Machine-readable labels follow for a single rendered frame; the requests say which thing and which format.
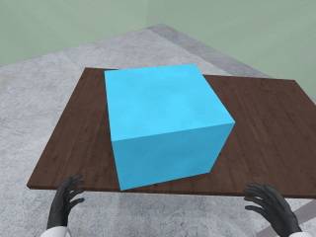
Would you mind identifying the left robot forearm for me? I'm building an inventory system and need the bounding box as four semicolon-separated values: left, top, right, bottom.
40;226;72;237

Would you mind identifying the right robot hand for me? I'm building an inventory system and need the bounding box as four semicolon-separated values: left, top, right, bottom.
243;183;302;237

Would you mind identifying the left robot hand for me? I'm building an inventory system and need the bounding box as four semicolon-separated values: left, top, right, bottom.
46;175;85;230

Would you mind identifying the carton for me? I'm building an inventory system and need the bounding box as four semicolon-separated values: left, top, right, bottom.
104;64;235;191

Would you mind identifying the table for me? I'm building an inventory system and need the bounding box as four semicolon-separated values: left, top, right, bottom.
26;67;316;237

